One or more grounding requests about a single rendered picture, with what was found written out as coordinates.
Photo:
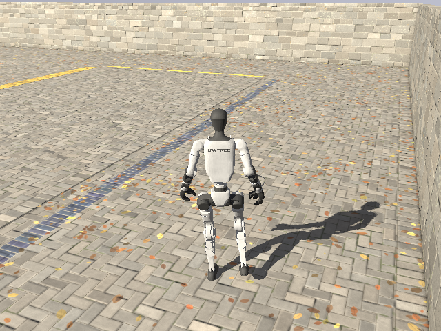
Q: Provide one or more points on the left robot forearm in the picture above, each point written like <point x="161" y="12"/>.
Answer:
<point x="186" y="181"/>

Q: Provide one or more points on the right robot thigh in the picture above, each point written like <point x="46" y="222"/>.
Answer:
<point x="237" y="203"/>

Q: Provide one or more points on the robot right upper arm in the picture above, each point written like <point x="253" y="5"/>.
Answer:
<point x="241" y="145"/>

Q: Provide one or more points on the right robot hand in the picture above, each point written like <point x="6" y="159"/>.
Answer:
<point x="256" y="195"/>

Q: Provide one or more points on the left robot hand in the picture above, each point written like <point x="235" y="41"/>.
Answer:
<point x="189" y="191"/>

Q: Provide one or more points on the right robot forearm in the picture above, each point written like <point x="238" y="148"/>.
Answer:
<point x="255" y="182"/>

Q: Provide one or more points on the humanoid robot torso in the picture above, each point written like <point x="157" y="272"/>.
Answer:
<point x="219" y="166"/>

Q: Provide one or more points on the robot left upper arm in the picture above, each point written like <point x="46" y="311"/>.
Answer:
<point x="198" y="145"/>

